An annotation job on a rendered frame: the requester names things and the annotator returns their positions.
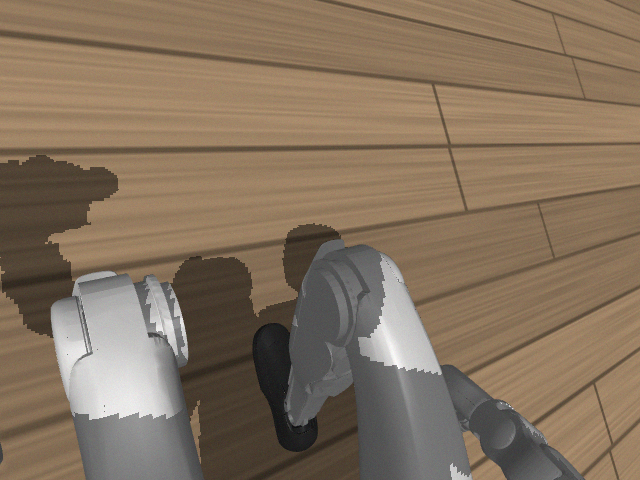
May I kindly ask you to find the right robot arm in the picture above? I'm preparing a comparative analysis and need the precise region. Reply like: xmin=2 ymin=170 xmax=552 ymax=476
xmin=469 ymin=399 xmax=585 ymax=480

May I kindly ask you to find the right robot hand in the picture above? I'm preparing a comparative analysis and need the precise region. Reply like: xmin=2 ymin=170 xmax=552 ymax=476
xmin=440 ymin=365 xmax=493 ymax=434

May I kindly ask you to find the right robot foot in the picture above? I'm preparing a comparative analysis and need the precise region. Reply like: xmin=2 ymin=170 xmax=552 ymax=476
xmin=252 ymin=323 xmax=318 ymax=452

